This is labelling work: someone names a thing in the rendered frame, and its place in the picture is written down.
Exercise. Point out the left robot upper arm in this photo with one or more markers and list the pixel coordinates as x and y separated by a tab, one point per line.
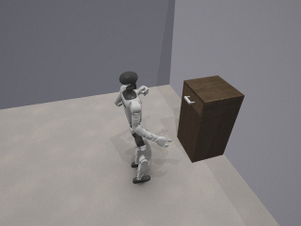
118	101

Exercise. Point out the robot left hand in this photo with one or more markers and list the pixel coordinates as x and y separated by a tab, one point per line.
143	90

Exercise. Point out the robot head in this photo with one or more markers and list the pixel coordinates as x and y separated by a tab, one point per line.
128	78

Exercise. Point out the right robot forearm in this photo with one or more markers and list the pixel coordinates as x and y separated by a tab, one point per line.
148	135

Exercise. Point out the drawer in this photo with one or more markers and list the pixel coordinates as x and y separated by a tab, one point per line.
198	105

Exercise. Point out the handle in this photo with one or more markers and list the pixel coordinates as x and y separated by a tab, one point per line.
187	100

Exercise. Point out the cabinet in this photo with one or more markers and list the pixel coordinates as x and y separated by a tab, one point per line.
207	136

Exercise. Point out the robot right hand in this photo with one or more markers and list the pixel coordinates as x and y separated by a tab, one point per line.
162	140

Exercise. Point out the humanoid robot torso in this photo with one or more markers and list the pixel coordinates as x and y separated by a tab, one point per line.
128	113

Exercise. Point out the right robot upper arm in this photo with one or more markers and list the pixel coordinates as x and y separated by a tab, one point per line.
136	109

